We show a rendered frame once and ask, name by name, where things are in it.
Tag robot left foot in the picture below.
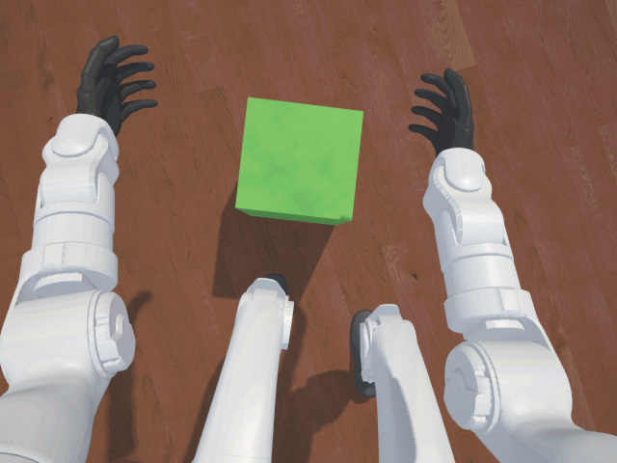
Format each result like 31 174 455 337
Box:
264 273 288 296

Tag left robot hand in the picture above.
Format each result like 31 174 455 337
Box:
75 36 158 138

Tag left robot shin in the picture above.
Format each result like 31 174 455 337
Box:
235 278 285 320

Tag right robot forearm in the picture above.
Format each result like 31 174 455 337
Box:
423 148 573 413

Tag carton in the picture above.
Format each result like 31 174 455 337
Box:
235 97 363 225

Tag robot right upper arm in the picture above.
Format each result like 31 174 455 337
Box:
443 340 617 463

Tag robot left upper arm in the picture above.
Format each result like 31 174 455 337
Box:
0 289 135 463

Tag left robot forearm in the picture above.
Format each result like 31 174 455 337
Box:
0 114 120 384

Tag right robot hand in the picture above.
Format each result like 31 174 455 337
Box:
408 68 474 158

